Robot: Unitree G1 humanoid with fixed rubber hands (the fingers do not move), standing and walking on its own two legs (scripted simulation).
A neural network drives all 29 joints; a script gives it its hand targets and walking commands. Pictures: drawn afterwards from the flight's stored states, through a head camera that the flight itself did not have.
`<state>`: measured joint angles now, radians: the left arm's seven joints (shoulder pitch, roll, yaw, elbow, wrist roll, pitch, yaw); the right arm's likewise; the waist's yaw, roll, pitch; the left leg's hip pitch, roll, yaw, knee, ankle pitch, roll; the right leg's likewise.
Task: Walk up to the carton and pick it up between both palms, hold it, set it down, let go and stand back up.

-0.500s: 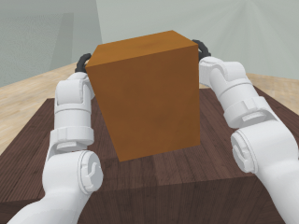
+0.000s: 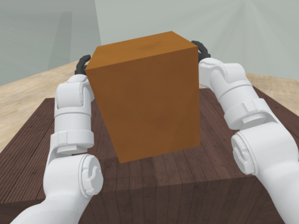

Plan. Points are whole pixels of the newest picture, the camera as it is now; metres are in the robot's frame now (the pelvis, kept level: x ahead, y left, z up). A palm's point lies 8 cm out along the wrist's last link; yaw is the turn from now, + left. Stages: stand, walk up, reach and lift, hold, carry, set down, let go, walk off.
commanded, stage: hold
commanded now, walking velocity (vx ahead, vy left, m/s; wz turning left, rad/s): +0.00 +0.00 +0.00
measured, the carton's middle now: (147, 94) +0.37 +0.00 +0.26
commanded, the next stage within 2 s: none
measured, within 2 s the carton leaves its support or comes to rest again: neither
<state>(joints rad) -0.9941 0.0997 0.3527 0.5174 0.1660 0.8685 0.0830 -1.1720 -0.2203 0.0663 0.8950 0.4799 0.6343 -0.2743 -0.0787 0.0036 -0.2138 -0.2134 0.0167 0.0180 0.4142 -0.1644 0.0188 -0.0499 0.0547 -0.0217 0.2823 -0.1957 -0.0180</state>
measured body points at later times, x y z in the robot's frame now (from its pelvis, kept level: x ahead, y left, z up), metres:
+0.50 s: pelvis +0.00 +0.00 +0.00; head -0.10 +0.02 +0.44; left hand +0.38 +0.16 +0.30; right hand +0.38 -0.15 +0.33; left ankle +0.04 +0.10 -0.75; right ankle -0.03 -0.11 -0.75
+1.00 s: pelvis +0.00 +0.00 +0.00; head -0.10 +0.02 +0.44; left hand +0.39 +0.16 +0.30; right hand +0.38 -0.14 +0.33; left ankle +0.04 +0.10 -0.75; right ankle -0.03 -0.11 -0.75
